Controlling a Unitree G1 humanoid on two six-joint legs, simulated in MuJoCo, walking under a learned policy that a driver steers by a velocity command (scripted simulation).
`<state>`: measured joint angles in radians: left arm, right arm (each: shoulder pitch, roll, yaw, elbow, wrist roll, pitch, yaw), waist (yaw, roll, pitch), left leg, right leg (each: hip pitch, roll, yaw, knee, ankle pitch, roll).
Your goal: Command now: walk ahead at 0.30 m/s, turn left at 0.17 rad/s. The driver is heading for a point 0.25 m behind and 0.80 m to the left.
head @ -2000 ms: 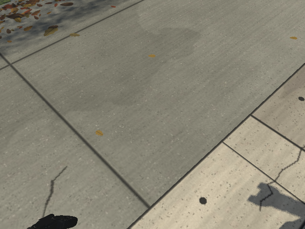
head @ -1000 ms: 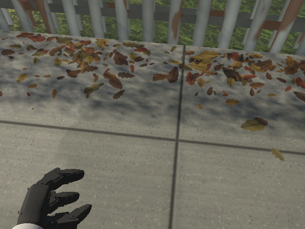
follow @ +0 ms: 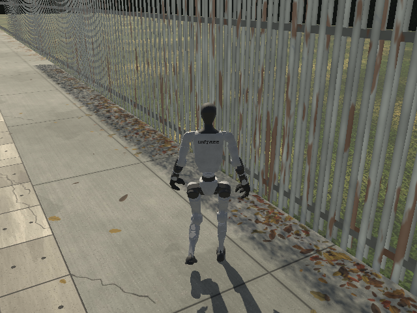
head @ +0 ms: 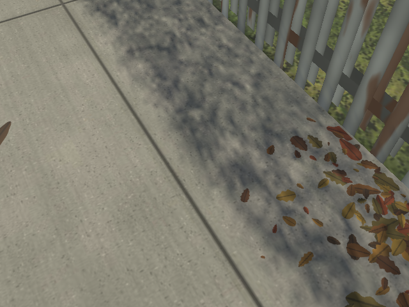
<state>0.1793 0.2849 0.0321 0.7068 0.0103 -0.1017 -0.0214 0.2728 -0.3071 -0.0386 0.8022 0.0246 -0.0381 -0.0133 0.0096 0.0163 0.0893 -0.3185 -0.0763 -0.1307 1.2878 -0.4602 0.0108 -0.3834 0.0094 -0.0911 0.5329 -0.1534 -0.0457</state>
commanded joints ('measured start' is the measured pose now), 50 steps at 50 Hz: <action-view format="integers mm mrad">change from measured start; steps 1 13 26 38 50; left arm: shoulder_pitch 64 -51 -141 33 294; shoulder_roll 108 181 98 238 160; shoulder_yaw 26 61 42 103 67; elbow -7 37 -34 -18 54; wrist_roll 4 -24 -6 27 30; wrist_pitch -29 72 86 25 21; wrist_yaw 0 55 39 21 21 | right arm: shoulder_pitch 17 -180 -126 -164 -336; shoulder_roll -76 -95 -171 -74 -89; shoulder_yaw -25 -51 -107 -60 -38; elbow -81 -202 -280 -393 -342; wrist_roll -1 -10 -10 15 -72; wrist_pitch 3 58 59 35 66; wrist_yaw -8 38 -25 -12 120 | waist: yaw -5 15 16 23 107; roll -75 -101 72 -263 -140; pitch -145 -118 -247 -88 52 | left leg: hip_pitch -174 -119 156 -725 -684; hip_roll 106 144 194 53 114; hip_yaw -12 125 -296 -86 92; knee -41 -611 -932 -246 -126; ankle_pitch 47 307 624 16 318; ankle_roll -5 -2 233 31 10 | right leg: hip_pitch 266 253 -147 441 423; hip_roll -283 -295 48 -449 -290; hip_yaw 285 9 187 817 84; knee -235 -209 388 -357 -419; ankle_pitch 693 340 -258 -692 -282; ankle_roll -180 -134 114 -133 -24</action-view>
